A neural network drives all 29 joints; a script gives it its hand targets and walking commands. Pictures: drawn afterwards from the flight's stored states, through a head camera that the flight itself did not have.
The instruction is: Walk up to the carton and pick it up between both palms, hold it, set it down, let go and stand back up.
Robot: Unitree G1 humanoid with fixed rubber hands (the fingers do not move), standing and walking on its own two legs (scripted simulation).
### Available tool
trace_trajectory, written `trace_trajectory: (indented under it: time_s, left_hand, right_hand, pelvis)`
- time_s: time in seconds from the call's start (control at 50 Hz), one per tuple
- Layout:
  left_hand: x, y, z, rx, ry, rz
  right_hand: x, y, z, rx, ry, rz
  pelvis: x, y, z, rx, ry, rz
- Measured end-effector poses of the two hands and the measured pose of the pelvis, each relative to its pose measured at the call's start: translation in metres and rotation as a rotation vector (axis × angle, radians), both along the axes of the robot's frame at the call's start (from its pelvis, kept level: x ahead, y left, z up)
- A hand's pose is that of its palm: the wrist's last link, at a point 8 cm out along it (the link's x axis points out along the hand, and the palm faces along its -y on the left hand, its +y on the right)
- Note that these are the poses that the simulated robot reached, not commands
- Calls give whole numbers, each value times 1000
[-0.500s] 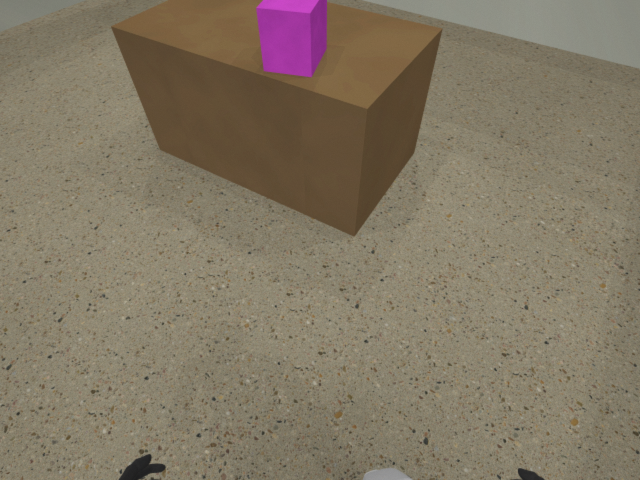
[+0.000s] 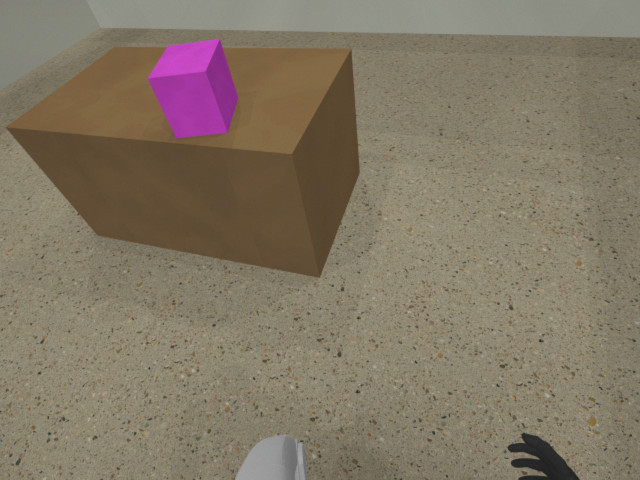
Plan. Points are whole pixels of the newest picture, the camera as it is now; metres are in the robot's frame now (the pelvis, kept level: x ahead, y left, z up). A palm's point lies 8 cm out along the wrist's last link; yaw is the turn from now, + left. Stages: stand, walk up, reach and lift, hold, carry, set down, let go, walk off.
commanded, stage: walk up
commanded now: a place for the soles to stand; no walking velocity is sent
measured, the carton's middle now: (197, 89) +1.17 +0.41 -0.07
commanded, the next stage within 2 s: none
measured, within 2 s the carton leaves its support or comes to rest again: neither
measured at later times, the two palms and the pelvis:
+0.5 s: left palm (126, 304) +0.42 +0.38 -0.08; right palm (438, 431) +0.19 -0.12 -0.10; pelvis +0.23 +0.16 +0.00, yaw -11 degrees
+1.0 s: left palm (67, 264) +0.52 +0.55 -0.08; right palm (348, 274) +0.47 -0.02 -0.11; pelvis +0.41 +0.27 -0.01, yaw -15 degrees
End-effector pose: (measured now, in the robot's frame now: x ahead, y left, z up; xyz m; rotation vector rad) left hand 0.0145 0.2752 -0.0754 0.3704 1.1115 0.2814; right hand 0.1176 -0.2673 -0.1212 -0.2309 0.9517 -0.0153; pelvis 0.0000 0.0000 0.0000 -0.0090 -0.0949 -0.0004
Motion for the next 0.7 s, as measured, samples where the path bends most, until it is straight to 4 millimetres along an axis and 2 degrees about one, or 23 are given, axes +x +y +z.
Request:
trace_trajectory:
  time_s: [0.06,0.12,0.22,0.28,0.32,0.38,0.46,0.54,0.62,0.66,0.7]
  left_hand:
    - [24,17,2,-12,29,-21]
    - [64,42,-2,-22,24,-52]
    - [156,95,-31,-33,-17,-126]
    - [220,118,-51,-45,-38,-195]
    - [261,119,-50,-70,-75,-227]
    - [320,114,-36,-101,-134,-283]
    - [380,109,-12,-119,-189,-349]
    - [425,107,0,-120,-206,-399]
    - [467,99,2,-118,-242,-435]
    - [481,100,-1,-103,-257,-432]
    - [488,110,-4,-70,-263,-419]
  right_hand:
    - [29,19,14,12,-16,-11]
    - [51,38,20,1,-2,-27]
    - [88,74,15,-67,8,-70]
    - [91,94,10,-112,17,-134]
    - [84,104,12,-122,52,-189]
    - [74,116,21,-127,105,-269]
    - [72,133,25,-120,155,-320]
    - [83,156,15,-81,181,-357]
    - [100,175,-8,-25,221,-376]
    - [114,181,-22,-3,236,-368]
    - [136,186,-31,12,245,-342]
  pelvis:
    - [26,17,7,-3,17,-24]
    - [56,37,7,-14,37,-40]
    - [117,84,-14,-36,58,-76]
    - [144,109,-27,-7,34,-90]
    - [160,121,-25,-15,27,-115]
    - [182,135,-13,-3,24,-131]
    - [214,153,-1,10,33,-167]
    - [245,165,2,16,33,-197]
    - [277,172,-6,19,30,-228]
    - [292,174,-14,-4,25,-242]
    - [306,177,-19,-18,21,-242]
